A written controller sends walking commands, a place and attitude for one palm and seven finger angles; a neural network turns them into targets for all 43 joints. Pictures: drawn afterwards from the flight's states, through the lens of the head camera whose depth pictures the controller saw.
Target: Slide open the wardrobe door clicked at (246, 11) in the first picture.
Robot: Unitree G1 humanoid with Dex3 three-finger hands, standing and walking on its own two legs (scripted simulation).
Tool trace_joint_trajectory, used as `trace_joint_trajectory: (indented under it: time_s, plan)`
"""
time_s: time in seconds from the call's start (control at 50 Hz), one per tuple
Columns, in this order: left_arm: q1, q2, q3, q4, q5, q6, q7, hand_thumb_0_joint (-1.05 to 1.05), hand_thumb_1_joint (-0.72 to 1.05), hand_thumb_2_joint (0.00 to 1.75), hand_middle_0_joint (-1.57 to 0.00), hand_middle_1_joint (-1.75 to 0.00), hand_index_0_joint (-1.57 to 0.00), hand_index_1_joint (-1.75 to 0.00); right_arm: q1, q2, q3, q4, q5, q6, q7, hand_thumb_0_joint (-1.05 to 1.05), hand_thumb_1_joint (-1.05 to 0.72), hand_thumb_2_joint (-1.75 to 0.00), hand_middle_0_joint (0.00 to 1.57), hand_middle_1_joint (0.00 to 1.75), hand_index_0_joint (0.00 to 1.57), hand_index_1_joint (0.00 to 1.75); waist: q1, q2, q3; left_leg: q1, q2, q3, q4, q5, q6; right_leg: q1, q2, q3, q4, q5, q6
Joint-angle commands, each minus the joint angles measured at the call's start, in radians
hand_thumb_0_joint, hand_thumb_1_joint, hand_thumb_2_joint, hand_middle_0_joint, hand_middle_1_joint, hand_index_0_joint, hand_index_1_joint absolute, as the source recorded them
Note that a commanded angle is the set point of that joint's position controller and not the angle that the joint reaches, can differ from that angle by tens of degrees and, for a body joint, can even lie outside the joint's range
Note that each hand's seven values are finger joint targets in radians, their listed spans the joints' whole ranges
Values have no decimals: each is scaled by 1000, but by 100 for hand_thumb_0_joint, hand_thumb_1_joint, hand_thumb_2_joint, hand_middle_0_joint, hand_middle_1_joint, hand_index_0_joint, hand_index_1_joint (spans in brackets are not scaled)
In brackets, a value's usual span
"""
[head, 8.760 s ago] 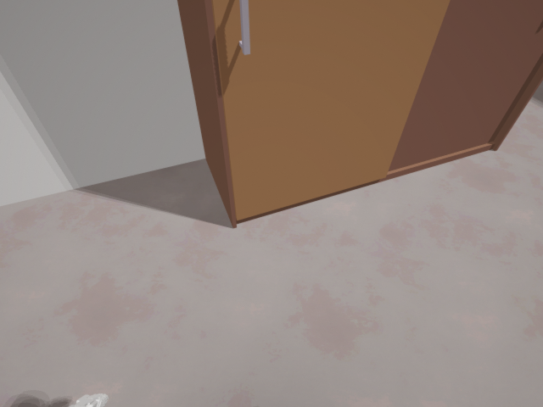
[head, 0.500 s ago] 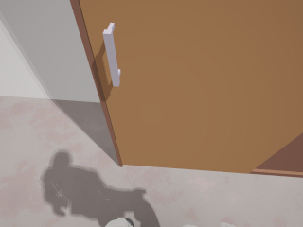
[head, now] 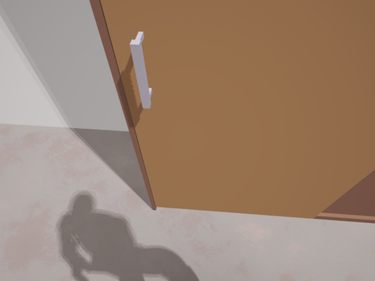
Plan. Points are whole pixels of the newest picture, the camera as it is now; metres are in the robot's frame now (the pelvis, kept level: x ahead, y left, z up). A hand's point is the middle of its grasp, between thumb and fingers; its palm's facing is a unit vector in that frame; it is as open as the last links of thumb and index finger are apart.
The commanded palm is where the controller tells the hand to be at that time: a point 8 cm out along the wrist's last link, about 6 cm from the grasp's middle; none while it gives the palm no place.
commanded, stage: come to a stop and stand still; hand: left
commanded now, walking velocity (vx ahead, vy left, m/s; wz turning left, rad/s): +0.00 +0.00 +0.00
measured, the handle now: (143, 72) +0.52 +0.14 +0.16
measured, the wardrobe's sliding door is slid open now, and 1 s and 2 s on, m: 0.00 0.00 0.00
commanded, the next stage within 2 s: look again from close up in 0.96 s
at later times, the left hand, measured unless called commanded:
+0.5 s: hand out of the picture +0.04 +0.19 -0.16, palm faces -0.02 -0.97 -0.23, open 7.4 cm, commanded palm none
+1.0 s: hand out of the picture +0.02 +0.16 -0.17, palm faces +0.00 -0.98 -0.20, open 7.4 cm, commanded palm none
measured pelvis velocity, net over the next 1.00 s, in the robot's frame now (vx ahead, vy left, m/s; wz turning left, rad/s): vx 0.00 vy -0.02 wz -0.02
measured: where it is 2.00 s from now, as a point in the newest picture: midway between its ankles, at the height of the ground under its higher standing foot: outside the picture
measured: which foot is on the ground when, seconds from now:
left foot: down 0.00-1.00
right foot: down 0.00-1.00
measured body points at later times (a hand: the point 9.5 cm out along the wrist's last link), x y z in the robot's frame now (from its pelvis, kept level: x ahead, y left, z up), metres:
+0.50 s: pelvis +0.01 +0.00 +0.01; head +0.02 -0.01 +0.45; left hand +0.05 +0.24 -0.15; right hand +0.02 -0.22 -0.16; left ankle -0.02 +0.11 -0.73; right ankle -0.02 -0.15 -0.73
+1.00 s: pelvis +0.00 -0.02 +0.01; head +0.02 -0.02 +0.46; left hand +0.02 +0.21 -0.15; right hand +0.02 -0.25 -0.15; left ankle -0.02 +0.11 -0.73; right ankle -0.02 -0.15 -0.73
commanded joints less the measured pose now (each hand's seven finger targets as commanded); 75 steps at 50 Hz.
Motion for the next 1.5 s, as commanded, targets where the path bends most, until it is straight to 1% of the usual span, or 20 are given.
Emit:
trace_joint_trajectory:
  time_s: [0.0,0.02,0.04,0.1,0.12,0.2,0.24,0.32,0.36,0.42,0.48,0.52,0.58,0.74,0.8,0.94,0.98,1.1,1.24,1.48]
  plan:
    - [55,98,6,-41,-2,-14,2,0,90,90,-20,-30,-20,-30,33,-106,-4,-60,11,-21,-18,0,-90,-90,20,30,20,30,2,38,-61,8,106,-86,-133,437,41,73,-3,25,-41,146,-59]
    - [35,102,5,-42,0,-13,-1,0,90,90,-20,-30,-20,-30,33,-96,-1,-58,10,-21,-19,0,-90,-90,20,30,20,30,-1,17,-21,-15,95,-83,-147,414,37,69,-10,31,-41,191,-59]
    - [35,103,5,-43,-2,-11,-1,0,90,90,-20,-30,-20,-30,32,-100,0,-53,10,-20,-18,0,-90,-90,20,30,20,30,-1,13,-10,-17,91,-83,-161,386,34,67,-12,36,-43,189,-56]
    - [33,106,6,-43,-1,1,-2,0,90,90,-20,-30,-20,-30,25,-102,0,-35,11,-18,-17,0,-90,-90,20,30,20,30,3,-16,35,-33,89,-93,-211,273,36,51,-11,39,-65,125,-46]
    - [31,110,7,-42,0,0,-3,0,90,90,-20,-30,-20,-30,21,-96,0,-32,10,-20,-17,0,-90,-90,20,30,20,30,6,-2,30,-24,84,-89,-213,311,37,62,-14,40,-61,164,-46]
    - [32,117,8,-43,-1,3,-4,0,90,90,-20,-30,-20,-30,12,-102,-1,-20,10,-19,-18,0,-90,-90,20,30,20,30,5,-14,20,5,83,-78,-231,264,36,54,-19,52,-80,159,-42]
    - [29,126,10,-43,0,-2,-3,0,90,90,-20,-30,-20,-30,10,-101,-1,-13,9,-22,-19,0,-90,-90,20,30,20,30,4,-20,-9,36,78,-65,-213,341,33,73,-28,55,-74,235,-43]
    - [18,131,12,-48,1,-1,-4,0,90,90,-20,-30,-20,-30,6,-101,-3,-4,9,-21,-20,0,-90,-90,20,30,20,30,2,-24,-10,45,76,-59,-211,354,31,80,-31,55,-82,261,-42]
    - [19,133,12,-46,0,-1,-3,0,90,90,-20,-30,-20,-30,-3,-103,-4,1,9,-22,-21,0,-90,-90,20,30,20,30,2,-6,-25,70,77,-52,-207,375,28,78,-35,59,-83,283,-42]
    - [14,131,12,-46,3,0,-4,0,90,90,-20,-30,-20,-30,-8,-98,-5,5,10,-18,-21,0,-90,-90,20,30,20,30,1,-19,-7,64,78,-50,-209,349,27,73,-34,62,-99,281,-43]
    - [9,136,12,-46,1,-1,-5,0,90,90,-20,-30,-20,-30,-16,-99,-4,11,11,-16,-21,0,-90,-90,20,30,20,30,0,-16,-11,69,77,-45,-210,327,23,74,-39,67,-109,287,-44]
    - [12,135,13,-44,3,-3,-5,0,90,90,-20,-30,-20,-30,-18,-95,-6,14,11,-16,-21,0,-90,-90,20,30,20,30,0,-37,-12,76,77,-43,-207,328,23,75,-40,68,-116,306,-45]
    - [9,136,13,-39,1,-3,-6,0,90,90,-20,-30,-20,-30,-27,-98,-5,21,11,-15,-21,0,-90,-90,20,30,20,30,-1,-11,-14,80,77,-41,-209,317,19,70,-39,72,-124,296,-45]
    - [18,139,13,-31,1,-11,-8,0,90,90,-20,-30,-20,-30,-32,-95,-7,36,13,-14,-22,0,-90,-90,20,30,20,30,-1,-41,-28,90,79,-33,-202,299,12,81,-47,81,-145,337,-51]
    - [16,134,12,-27,1,-9,-8,0,90,90,-20,-30,-20,-30,-34,-91,-7,43,12,-12,-21,0,-90,-90,20,30,20,30,0,-35,-13,84,80,-35,-214,273,10,69,-42,82,-155,295,-50]
    - [23,138,16,-21,1,-14,-8,0,90,90,-20,-30,-20,-30,-28,-91,-7,54,13,-15,-23,0,-90,-90,20,30,20,30,1,-36,-26,87,84,-33,-211,296,7,88,-46,80,-159,335,-55]
    - [20,137,16,-18,0,-13,-9,0,90,90,-20,-30,-20,-30,-29,-90,-7,57,13,-15,-24,0,-90,-90,20,30,20,30,1,-21,-29,87,84,-35,-216,288,6,86,-42,82,-161,311,-55]
    - [17,138,17,-17,0,-12,-10,0,90,90,-20,-30,-20,-30,-29,-86,-6,60,12,-14,-23,0,-90,-90,20,30,20,30,5,-32,4,64,83,-38,-228,253,4,74,-42,80,-178,263,-55]
    - [15,143,19,-22,0,-14,-11,0,90,90,-20,-30,-20,-30,-27,-92,-8,60,12,-15,-22,0,-90,-90,20,30,20,30,7,-23,-7,68,84,-43,-228,268,5,80,-41,78,-181,264,-57]
    - [8,148,21,-21,0,-13,-14,0,90,90,-20,-30,-20,-30,-32,-100,-10,59,11,-15,-21,0,-90,-90,20,30,20,30,7,-18,3,60,87,-46,-245,228,4,64,-39,82,-197,196,-55]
